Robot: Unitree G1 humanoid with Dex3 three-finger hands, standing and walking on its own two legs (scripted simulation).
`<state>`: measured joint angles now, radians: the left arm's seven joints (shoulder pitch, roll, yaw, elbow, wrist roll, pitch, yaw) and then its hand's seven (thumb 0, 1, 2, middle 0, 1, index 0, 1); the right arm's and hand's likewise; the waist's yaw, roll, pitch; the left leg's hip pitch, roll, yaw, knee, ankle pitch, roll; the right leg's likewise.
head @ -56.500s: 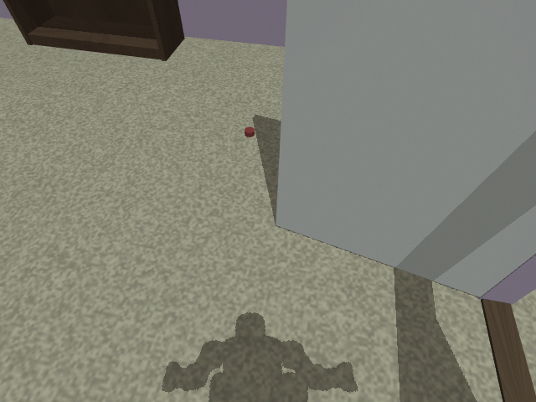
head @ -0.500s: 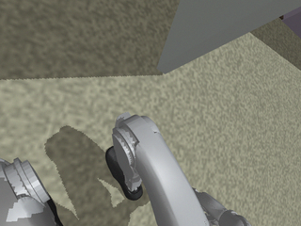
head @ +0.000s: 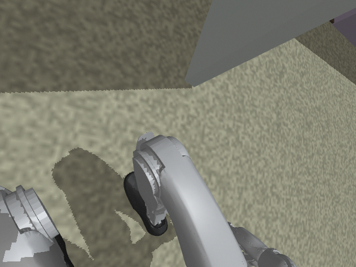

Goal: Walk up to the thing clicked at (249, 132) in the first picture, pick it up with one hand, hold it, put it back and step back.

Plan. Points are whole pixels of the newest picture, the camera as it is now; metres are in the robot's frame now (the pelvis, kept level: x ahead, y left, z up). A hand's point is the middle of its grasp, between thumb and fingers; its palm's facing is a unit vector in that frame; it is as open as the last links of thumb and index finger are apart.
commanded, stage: withdraw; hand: left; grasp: from above
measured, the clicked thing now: out of the picture +0.47 +0.31 -0.30
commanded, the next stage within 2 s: home in 0.74 s
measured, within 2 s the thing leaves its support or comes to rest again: neither
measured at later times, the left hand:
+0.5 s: hand out of the picture +0.45 +0.34 -0.10, palm faces -0.40 -0.13 -0.91, open 14.0 cm
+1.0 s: hand out of the picture +0.45 +0.33 -0.16, palm faces -0.31 -0.13 -0.94, open 12.7 cm
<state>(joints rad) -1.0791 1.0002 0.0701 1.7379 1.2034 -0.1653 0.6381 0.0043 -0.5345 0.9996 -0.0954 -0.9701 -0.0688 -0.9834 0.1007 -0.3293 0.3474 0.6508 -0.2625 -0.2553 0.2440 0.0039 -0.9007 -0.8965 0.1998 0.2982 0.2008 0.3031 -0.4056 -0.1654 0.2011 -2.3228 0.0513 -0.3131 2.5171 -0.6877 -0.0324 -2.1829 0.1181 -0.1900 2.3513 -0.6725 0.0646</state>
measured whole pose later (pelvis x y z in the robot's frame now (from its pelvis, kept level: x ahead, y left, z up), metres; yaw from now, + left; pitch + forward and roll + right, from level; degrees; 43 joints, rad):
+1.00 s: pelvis +0.00 -0.01 +0.01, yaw +6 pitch +32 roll -8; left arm -0.93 0.73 0.08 1.28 1.18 -0.11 0.42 0.00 -0.22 0.90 -0.22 -0.77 -0.21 -0.76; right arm 0.21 -0.26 0.12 0.71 -0.15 -0.04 0.13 0.01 -0.90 -0.89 0.20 0.30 0.20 0.30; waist -0.28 -0.04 0.01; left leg -2.37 0.03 -0.19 2.42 -0.63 -0.03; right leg -2.26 0.07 -0.10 2.36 -0.68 0.04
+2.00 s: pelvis +0.06 +0.01 +0.35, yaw +17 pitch +19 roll -4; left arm 0.26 0.24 0.06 0.07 -0.06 0.40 0.09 0.02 0.90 0.89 -0.21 -0.30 -0.20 -0.30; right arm 0.23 -0.19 0.05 0.56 0.04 -0.13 -0.15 0.01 -0.90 -0.90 0.20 0.30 0.20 0.30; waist -0.08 0.03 -0.18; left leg -1.06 0.04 -0.08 1.25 -0.52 -0.02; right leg -0.96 0.01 -0.05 1.19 -0.55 0.01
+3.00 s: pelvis +0.08 +0.01 +0.40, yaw +18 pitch +10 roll -3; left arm 0.50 0.23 0.04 -0.14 -0.06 0.45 0.02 0.02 0.90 0.89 -0.20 -0.30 -0.20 -0.30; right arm 0.30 -0.22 0.03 0.55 0.01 -0.24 -0.19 0.02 -0.90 -0.90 0.20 0.30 0.20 0.30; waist -0.04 0.04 -0.16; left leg -0.72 0.03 -0.06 1.01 -0.46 -0.01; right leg -0.63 0.00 -0.04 0.94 -0.49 0.02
